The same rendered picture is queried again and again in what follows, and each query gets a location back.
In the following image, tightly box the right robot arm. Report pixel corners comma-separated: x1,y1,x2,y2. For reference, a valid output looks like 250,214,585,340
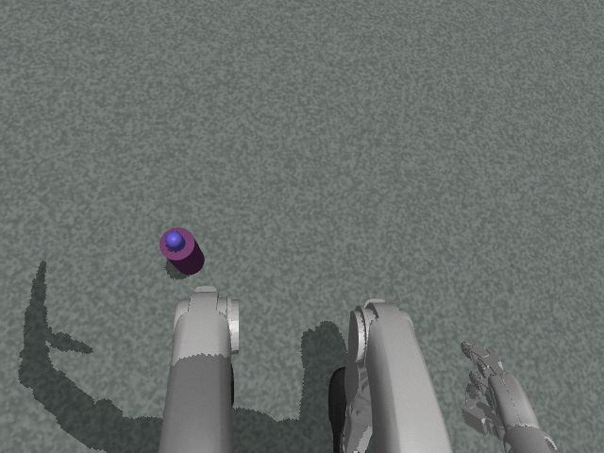
503,427,560,453

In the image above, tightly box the right robot foot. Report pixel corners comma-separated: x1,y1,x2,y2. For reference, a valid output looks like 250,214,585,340
328,367,366,453

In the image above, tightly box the bottle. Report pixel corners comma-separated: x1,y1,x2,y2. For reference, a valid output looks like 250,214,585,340
159,227,205,275

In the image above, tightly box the right robot hand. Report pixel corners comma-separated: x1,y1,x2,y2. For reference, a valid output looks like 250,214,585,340
461,342,540,442

